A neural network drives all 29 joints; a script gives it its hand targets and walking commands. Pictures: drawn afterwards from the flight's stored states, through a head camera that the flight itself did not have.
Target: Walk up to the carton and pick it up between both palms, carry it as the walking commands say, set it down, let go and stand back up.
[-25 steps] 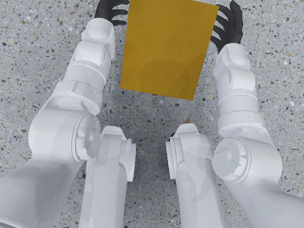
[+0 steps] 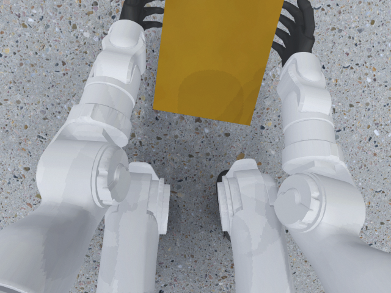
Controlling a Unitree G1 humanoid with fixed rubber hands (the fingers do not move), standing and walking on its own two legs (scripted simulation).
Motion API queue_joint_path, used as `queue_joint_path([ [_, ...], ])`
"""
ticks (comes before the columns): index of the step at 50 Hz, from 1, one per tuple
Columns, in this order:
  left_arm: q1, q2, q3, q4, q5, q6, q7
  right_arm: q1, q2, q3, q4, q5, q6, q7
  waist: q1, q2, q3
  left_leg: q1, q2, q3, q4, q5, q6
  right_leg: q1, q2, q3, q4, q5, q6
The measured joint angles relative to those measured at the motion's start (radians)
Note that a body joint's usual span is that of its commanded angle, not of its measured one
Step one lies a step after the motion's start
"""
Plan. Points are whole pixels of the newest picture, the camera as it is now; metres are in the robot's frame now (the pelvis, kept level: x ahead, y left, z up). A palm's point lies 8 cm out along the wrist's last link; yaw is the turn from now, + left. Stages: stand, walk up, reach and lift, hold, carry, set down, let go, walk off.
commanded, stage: set down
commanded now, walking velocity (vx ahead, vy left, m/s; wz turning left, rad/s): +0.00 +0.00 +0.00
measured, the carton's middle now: (208, 57) +0.51 -0.04 -0.25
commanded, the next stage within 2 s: none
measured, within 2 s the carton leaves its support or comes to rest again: rests again in 0.76 s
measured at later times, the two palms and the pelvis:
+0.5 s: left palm (134, 22) +0.55 +0.10 -0.17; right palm (294, 50) +0.51 -0.17 -0.16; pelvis +0.00 +0.00 +0.00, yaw +0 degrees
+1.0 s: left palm (114, 34) +0.53 +0.13 -0.19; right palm (302, 70) +0.48 -0.20 -0.19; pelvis -0.01 +0.00 -0.01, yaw +0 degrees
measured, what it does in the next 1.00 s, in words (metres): stands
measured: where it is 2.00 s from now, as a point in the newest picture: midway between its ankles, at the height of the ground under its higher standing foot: (189, 220)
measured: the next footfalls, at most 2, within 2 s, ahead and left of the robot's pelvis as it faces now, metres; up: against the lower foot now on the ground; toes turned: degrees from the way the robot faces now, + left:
none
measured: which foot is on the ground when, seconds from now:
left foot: down 0.00-1.00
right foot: down 0.00-1.00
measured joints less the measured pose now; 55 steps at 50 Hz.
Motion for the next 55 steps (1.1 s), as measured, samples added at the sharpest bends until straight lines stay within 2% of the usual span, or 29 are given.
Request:
queue_joint_path([
  [23,0.0,0.017,-0.01,0.005,0.0,-0.026,-0.02,-0.02,-0.018,0.008,0.049,0.004,-0.028,0.024,-0.004,-0.007,0.005,-0.008,0.017,0.006,0.017,-0.011,0.008,-0.009,-0.012,-0.009,0.015,-0.009,-0.007],
  [32,-0.018,0.048,-0.055,0.045,-0.039,-0.071,-0.012,-0.044,-0.045,0.056,0.119,0.042,-0.087,0.001,-0.008,-0.014,0.034,0.002,0.021,0.005,0.018,-0.004,0.004,-0.001,-0.016,-0.014,0.017,0.0,-0.011],
  [37,0.0,0.089,-0.127,0.074,-0.106,-0.092,0.007,-0.037,-0.077,0.146,0.199,0.104,-0.106,-0.027,-0.013,-0.019,0.062,0.011,0.025,0.007,0.01,0.004,0.003,0.007,-0.02,-0.015,0.01,0.009,-0.015],
  [41,0.027,0.154,-0.219,0.065,-0.222,-0.105,0.028,-0.02,-0.118,0.231,0.211,0.206,-0.131,-0.058,-0.021,-0.016,0.102,0.021,0.028,0.009,0.004,0.016,0.005,0.019,-0.031,-0.018,0.006,0.018,-0.019],
  [46,0.006,0.21,-0.296,0.083,-0.328,-0.11,0.032,-0.026,-0.174,0.323,0.223,0.325,-0.142,-0.066,-0.021,-0.016,0.126,0.019,0.04,0.014,0.013,0.027,0.012,0.017,-0.047,-0.03,0.012,0.033,-0.031],
  [49,-0.019,0.22,-0.307,0.107,-0.353,-0.112,0.026,-0.04,-0.186,0.348,0.243,0.353,-0.144,-0.065,-0.019,-0.015,0.121,0.011,0.048,0.017,0.021,0.031,0.015,0.007,-0.055,-0.034,0.02,0.04,-0.037],
  [55,-0.036,0.217,-0.3,0.116,-0.359,-0.111,0.024,-0.051,-0.187,0.35,0.249,0.356,-0.147,-0.07,-0.017,-0.01,0.101,-0.006,0.057,0.019,0.031,0.035,0.019,-0.01,-0.066,-0.042,0.028,0.046,-0.044],
])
